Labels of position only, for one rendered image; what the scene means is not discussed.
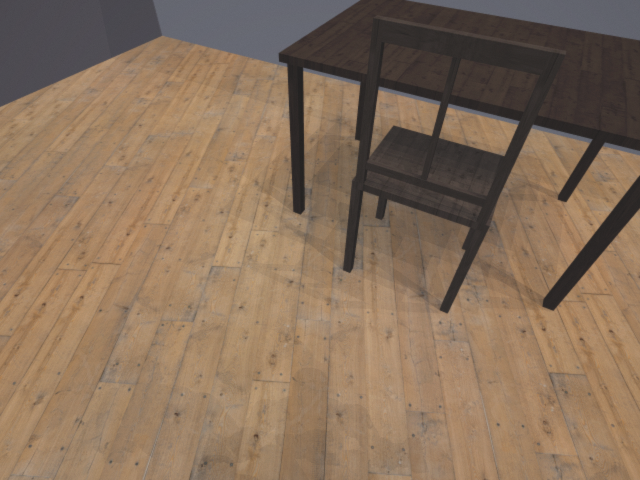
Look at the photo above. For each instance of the chair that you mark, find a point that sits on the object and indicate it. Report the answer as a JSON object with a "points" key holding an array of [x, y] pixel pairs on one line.
{"points": [[440, 177]]}

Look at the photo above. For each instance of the table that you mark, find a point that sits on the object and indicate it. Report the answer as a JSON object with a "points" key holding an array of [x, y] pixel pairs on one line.
{"points": [[595, 94]]}

